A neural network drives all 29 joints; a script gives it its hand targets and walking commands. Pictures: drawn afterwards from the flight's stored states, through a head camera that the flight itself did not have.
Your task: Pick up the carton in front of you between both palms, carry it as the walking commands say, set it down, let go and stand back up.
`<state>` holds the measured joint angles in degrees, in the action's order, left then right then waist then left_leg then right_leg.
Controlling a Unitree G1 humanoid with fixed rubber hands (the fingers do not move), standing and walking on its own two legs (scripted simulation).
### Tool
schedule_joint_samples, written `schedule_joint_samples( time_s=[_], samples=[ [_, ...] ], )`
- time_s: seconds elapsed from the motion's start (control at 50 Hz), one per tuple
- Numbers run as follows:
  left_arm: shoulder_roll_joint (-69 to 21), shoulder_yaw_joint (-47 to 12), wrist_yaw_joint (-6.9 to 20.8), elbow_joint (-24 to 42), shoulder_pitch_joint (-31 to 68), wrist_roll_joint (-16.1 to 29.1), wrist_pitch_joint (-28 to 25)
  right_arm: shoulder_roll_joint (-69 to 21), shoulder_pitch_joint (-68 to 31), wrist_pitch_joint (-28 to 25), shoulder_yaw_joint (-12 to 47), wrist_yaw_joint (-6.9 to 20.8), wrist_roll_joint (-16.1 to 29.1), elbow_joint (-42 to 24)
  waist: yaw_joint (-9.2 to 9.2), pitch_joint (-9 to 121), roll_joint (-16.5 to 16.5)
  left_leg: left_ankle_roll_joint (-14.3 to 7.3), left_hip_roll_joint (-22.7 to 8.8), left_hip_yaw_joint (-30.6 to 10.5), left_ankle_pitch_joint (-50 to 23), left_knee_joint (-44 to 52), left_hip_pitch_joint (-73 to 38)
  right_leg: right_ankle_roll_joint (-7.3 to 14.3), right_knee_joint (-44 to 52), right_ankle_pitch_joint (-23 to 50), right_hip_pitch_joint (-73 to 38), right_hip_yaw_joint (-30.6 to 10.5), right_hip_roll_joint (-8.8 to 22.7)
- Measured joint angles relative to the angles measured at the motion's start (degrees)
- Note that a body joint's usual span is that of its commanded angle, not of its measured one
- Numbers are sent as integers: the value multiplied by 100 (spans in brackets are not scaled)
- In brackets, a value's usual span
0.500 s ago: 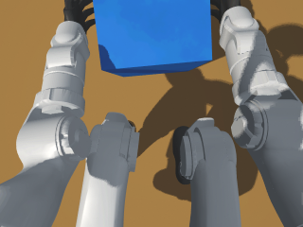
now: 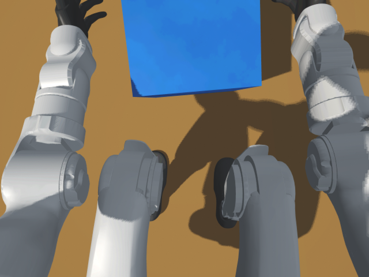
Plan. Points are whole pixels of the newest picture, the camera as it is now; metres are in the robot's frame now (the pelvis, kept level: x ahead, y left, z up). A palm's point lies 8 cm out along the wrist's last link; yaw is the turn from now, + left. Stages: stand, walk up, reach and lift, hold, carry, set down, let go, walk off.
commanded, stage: set down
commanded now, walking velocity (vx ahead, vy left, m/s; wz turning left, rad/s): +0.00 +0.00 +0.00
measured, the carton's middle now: (191, 44) +0.52 +0.01 -0.25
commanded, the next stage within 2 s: let go in 0.88 s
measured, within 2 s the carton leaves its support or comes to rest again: neither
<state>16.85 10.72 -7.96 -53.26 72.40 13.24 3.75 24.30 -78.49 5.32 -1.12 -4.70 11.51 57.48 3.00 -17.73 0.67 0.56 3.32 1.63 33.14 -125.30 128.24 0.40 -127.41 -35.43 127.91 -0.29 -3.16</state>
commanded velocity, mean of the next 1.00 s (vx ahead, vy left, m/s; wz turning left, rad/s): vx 0.00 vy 0.00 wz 0.00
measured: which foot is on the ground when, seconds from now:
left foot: down 0.00-1.00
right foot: down 0.00-1.00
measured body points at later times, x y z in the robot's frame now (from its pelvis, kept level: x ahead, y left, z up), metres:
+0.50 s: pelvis +0.01 +0.00 +0.13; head +0.34 -0.01 +0.44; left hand +0.53 +0.21 +0.02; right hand +0.57 -0.19 +0.02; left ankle +0.11 +0.11 -0.34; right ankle +0.10 -0.11 -0.34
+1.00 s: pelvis +0.04 +0.00 +0.27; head +0.33 -0.01 +0.61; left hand +0.52 +0.21 +0.16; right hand +0.56 -0.20 +0.16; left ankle +0.11 +0.11 -0.34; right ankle +0.10 -0.11 -0.34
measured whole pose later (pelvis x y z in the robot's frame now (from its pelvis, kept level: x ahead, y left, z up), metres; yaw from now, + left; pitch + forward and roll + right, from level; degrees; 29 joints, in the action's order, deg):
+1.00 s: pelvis +0.04 +0.00 +0.27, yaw -1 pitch +45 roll +1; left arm 10.7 19.2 -1.2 -44.5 53.8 -0.2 6.8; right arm 16.7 -61.4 7.9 -14.7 0.6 -3.2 52.5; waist 3.5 5.5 -1.0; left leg 0.6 2.5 -1.6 19.2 -65.1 91.2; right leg 0.5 -66.3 -20.5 91.0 -2.3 -3.7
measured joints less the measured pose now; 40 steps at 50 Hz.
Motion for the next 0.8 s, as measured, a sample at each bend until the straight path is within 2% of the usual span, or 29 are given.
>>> schedule_joint_samples(
  time_s=[0.08,0.26,0.56,0.8],
  samples=[
    [-153,107,-57,351,-256,-175,248,-158,202,228,-293,8,-271,-181,16,433,-26,-3,32,-41,-50,437,-213,-1,445,36,-232,-7,17],
    [-374,489,59,128,-395,-638,326,-296,315,230,-808,215,-734,263,59,1422,-104,7,23,-133,-295,1567,-526,-9,1612,320,-539,-27,-6],
    [-381,596,210,898,-990,-708,597,-349,845,541,-888,330,-848,-521,75,1904,-132,23,-4,-198,-592,3116,-1462,5,3152,650,-1437,-109,-47],
    [-525,768,448,861,-1419,-972,466,-527,1254,396,-1142,508,-1086,-431,82,2258,-189,26,-39,-273,-985,4715,-2682,18,4766,1065,-2650,-167,-61]
  ],
)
